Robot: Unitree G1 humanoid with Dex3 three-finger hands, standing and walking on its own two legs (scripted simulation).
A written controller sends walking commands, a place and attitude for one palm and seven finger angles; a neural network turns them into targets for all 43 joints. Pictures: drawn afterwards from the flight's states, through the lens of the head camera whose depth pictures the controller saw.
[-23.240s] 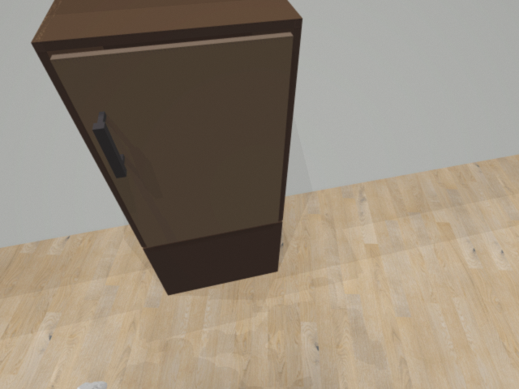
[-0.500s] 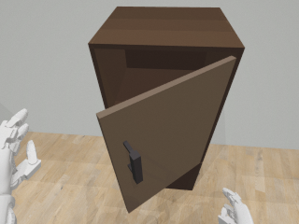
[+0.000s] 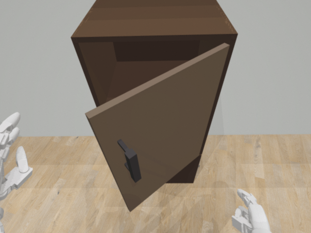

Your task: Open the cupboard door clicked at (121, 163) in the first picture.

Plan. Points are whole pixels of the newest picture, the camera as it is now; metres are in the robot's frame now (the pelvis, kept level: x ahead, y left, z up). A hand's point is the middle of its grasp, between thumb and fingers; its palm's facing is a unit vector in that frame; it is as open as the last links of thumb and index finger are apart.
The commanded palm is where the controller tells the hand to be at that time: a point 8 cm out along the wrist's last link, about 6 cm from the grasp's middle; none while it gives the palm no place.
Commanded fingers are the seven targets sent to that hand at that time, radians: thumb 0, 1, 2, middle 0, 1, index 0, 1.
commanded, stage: step back with the hand held close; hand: left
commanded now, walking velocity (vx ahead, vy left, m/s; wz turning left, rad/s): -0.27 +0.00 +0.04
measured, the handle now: (129, 161) +0.28 +0.09 +0.05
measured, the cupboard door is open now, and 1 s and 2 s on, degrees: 39 39 39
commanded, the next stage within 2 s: stop stepping back and stand still in 0.72 s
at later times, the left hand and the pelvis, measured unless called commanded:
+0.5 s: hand out of the picture +0.08 +0.29 +0.16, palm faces +0.51 -0.71 -0.48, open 7.4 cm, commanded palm +0.01 +0.32 +0.17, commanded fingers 0.00 0.90 0.90 -0.20 -0.30 -0.20 -0.30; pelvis -0.10 +0.01 -0.02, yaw +5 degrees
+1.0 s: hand out of the picture -0.02 +0.26 +0.17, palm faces +0.40 -0.79 -0.46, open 7.4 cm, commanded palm -0.08 +0.30 +0.17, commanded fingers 0.00 0.90 0.90 -0.20 -0.30 -0.20 -0.30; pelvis -0.22 +0.00 -0.02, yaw +0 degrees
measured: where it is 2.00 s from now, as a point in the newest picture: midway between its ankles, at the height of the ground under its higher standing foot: outside the picture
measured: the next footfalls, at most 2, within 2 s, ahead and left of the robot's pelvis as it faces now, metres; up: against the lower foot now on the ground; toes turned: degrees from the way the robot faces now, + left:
right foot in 1.00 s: -0.26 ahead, -0.09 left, +0.00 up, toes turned -2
left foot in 1.14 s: -0.11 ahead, +0.10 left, +0.00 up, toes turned -1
